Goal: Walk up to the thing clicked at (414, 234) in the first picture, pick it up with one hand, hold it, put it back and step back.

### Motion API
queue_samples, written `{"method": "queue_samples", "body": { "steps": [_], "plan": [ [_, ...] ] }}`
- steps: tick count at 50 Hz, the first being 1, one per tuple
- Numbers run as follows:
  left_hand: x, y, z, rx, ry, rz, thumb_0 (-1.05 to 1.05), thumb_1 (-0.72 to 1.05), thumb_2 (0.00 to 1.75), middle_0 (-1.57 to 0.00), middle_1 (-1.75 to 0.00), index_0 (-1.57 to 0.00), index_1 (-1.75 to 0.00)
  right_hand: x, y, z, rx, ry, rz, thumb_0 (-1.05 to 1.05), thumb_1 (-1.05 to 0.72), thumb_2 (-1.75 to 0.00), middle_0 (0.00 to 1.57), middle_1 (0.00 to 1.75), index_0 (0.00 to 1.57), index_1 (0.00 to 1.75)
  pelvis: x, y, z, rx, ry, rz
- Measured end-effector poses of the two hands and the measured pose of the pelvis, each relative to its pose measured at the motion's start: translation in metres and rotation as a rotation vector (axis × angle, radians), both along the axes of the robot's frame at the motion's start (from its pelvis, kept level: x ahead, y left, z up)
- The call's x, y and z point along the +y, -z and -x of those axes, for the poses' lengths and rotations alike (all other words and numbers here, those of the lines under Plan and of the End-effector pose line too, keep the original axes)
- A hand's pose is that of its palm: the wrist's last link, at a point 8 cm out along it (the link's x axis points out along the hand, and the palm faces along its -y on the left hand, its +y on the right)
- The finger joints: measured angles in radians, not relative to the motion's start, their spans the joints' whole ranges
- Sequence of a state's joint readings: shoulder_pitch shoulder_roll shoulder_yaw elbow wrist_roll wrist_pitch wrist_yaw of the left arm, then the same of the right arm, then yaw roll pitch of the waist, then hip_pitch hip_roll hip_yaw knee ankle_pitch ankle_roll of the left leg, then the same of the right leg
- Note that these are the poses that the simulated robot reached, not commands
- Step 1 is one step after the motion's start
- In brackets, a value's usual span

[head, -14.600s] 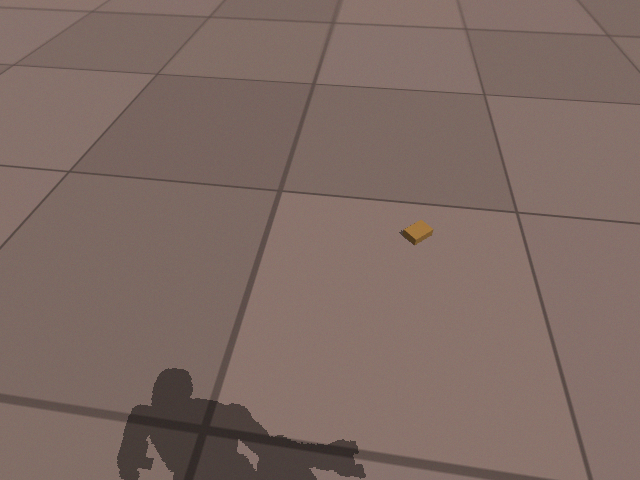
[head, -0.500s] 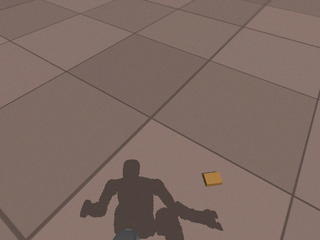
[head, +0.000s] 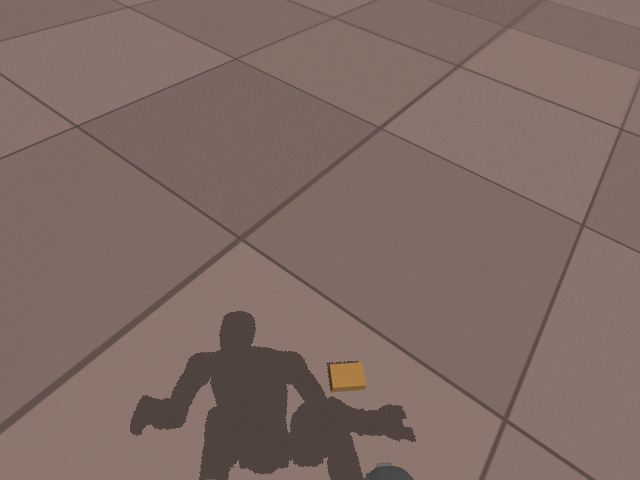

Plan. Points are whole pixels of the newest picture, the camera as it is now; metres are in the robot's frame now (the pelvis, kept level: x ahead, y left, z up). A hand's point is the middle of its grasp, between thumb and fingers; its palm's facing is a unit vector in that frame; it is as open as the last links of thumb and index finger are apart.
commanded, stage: walk up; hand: left
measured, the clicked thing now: (346, 377) +0.55 -0.16 -0.72
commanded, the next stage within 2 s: none
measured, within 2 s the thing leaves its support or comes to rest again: neither
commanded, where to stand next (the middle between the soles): +0.16 -0.52 m, yaw +7 degrees
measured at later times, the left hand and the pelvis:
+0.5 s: hand out of the picture +0.11 +0.05 -0.15, palm faces -0.02 -0.95 -0.32, open 7.4 cm; pelvis +0.05 -0.23 +0.01, yaw +3 degrees
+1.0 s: hand out of the picture +0.14 -0.17 -0.14, palm faces +0.00 -0.94 -0.35, open 7.4 cm; pelvis +0.05 -0.45 +0.00, yaw +4 degrees
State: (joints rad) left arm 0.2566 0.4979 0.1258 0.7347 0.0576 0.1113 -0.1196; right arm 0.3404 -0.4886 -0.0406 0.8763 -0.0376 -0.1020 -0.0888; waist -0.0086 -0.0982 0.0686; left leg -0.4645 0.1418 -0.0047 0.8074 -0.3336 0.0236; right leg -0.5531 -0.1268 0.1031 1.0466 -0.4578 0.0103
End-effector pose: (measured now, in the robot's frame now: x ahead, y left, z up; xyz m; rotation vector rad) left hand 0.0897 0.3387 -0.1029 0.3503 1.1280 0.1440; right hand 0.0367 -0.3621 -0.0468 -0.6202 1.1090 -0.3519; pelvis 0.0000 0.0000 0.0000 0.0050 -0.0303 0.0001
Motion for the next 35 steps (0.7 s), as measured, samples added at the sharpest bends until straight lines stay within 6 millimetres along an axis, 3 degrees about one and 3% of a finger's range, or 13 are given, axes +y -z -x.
{"method": "queue_samples", "body": {
  "steps": [4, 7, 13, 17, 21, 25, 30, 35],
  "plan": [
    [-0.040, -0.002, -0.013, -0.038, -0.016, -0.059, 0.01, 0.91, 0.90, -0.20, -0.30, -0.21, -0.30, -0.073, 0.014, 0.000, 0.044, 0.016, 0.024, 0.00, -0.89, -0.89, 0.21, 0.30, 0.21, 0.31, -0.059, 0.014, -0.007, 0.013, -0.009, 0.006],
    [-0.078, -0.004, -0.002, -0.040, -0.051, -0.077, 0.01, 0.91, 0.90, -0.20, -0.30, -0.20, -0.30, -0.117, 0.025, -0.008, 0.093, 0.058, 0.045, 0.00, -0.89, -0.89, 0.21, 0.30, 0.21, 0.31, -0.093, 0.017, -0.013, 0.011, -0.025, 0.016],
    [-0.147, -0.019, 0.029, 0.073, -0.114, -0.030, 0.01, 0.91, 0.90, -0.20, -0.30, -0.21, -0.30, -0.140, 0.021, -0.042, 0.097, 0.022, -0.037, 0.00, -0.90, -0.89, 0.20, 0.30, 0.21, 0.30, -0.135, -0.011, -0.028, 0.018, -0.039, 0.004],
    [-0.178, -0.014, 0.032, 0.108, -0.133, -0.008, 0.01, 0.90, 0.90, -0.20, -0.31, -0.21, -0.30, -0.146, 0.018, -0.056, 0.113, -0.028, -0.080, 0.00, -0.90, -0.89, 0.20, 0.30, 0.21, 0.30, -0.163, -0.017, -0.041, 0.025, -0.051, -0.001],
    [-0.208, 0.003, 0.015, 0.106, -0.121, 0.006, 0.01, 0.90, 0.90, -0.20, -0.31, -0.21, -0.30, -0.166, 0.020, -0.057, 0.114, -0.049, -0.076, 0.00, -0.90, -0.89, 0.21, 0.30, 0.21, 0.31, -0.192, -0.008, -0.048, 0.020, -0.073, -0.013],
    [-0.243, 0.007, -0.012, 0.087, -0.074, 0.019, 0.01, 0.91, 0.90, -0.20, -0.30, -0.21, -0.30, -0.203, 0.009, -0.056, 0.076, -0.003, -0.054, 0.00, -0.89, -0.89, 0.21, 0.30, 0.21, 0.31, -0.226, -0.010, -0.050, 0.004, -0.060, -0.018],
    [-0.282, 0.006, -0.049, 0.004, -0.033, 0.012, 0.01, 0.91, 0.90, -0.20, -0.30, -0.21, -0.30, -0.267, 0.001, -0.056, 0.050, -0.009, -0.002, 0.00, -0.89, -0.89, 0.21, 0.30, 0.21, 0.31, -0.275, -0.003, -0.048, -0.003, -0.042, -0.009],
    [-0.330, 0.003, -0.078, -0.066, 0.003, -0.041, 0.01, 0.91, 0.90, -0.20, -0.30, -0.21, -0.30, -0.350, 0.011, -0.058, 0.036, -0.021, 0.040, 0.00, -0.89, -0.89, 0.21, 0.30, 0.21, 0.31, -0.339, 0.016, -0.046, 0.003, -0.025, -0.008]
  ]
}}
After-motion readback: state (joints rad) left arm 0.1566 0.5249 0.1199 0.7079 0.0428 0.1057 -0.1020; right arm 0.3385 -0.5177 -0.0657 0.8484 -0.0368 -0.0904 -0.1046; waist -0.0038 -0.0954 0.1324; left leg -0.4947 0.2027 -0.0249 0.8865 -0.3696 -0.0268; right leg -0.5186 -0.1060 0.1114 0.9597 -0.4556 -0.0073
